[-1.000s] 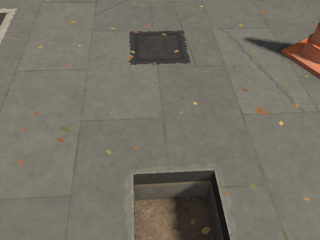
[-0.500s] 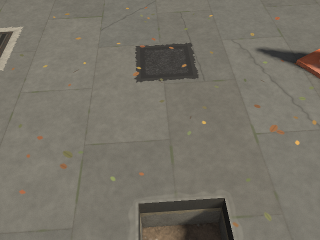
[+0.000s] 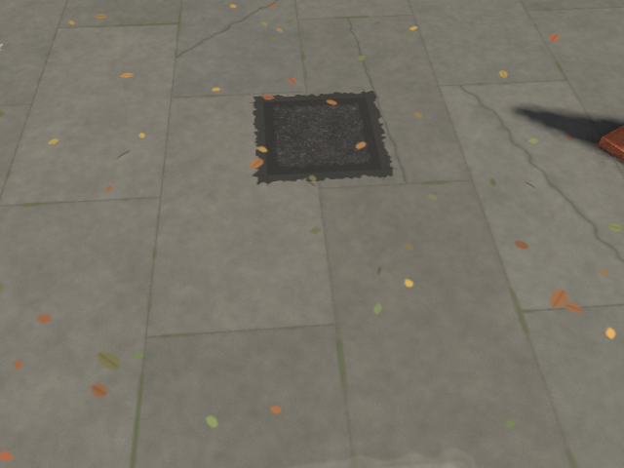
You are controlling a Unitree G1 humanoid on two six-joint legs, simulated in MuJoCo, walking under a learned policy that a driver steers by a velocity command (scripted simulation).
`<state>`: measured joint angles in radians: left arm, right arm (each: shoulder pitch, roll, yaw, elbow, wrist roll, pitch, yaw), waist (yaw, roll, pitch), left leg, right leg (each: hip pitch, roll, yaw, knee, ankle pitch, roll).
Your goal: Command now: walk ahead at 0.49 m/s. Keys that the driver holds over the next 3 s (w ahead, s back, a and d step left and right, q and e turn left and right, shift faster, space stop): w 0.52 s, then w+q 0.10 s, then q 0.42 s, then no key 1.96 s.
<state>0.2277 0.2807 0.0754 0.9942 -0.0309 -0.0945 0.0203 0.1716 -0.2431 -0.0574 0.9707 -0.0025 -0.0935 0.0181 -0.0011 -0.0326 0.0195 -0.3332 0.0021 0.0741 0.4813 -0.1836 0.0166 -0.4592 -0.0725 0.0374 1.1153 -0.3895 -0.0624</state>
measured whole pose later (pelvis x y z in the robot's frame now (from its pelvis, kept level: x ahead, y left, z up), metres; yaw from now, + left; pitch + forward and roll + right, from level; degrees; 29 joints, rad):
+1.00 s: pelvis +0.61 -0.15 -0.03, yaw +10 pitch +0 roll -3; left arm 0.07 0.31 0.10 0.88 -0.01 -0.07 0.04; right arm 0.19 -0.31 -0.13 0.77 -0.02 -0.03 0.05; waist -0.03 -0.04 0.07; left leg -0.57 -0.06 -0.01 0.73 -0.19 0.10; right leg -0.32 -0.06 0.03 1.25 -0.59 0.08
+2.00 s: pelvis +0.75 -0.17 +0.00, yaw +16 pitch -1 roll -1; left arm 0.11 0.26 0.01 0.93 0.01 0.00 0.04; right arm 0.18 -0.26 -0.01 0.68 -0.02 -0.01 0.01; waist 0.00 0.01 0.04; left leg -0.24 -0.09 -0.13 0.51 -0.24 0.04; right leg -0.20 0.02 0.03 0.49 -0.27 0.00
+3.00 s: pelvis +0.76 -0.19 +0.00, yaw +16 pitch -1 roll +0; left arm 0.17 0.25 -0.01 1.06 0.00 0.00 0.04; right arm 0.24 -0.26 0.00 0.80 -0.01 -0.02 -0.02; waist 0.01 0.01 0.03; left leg -0.22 -0.06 -0.13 0.47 -0.23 0.00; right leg -0.19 0.04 0.03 0.46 -0.26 -0.03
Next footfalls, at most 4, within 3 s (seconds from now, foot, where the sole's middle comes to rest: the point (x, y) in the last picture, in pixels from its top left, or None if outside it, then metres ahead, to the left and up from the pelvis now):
0.46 right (505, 456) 0.50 -0.38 -0.77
0.92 left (350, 336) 0.78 -0.07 -0.77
1.46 right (437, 322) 0.82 -0.28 -0.77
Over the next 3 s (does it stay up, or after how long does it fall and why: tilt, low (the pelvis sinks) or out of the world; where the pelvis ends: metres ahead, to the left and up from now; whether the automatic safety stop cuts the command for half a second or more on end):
stays up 0.76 -0.19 0.00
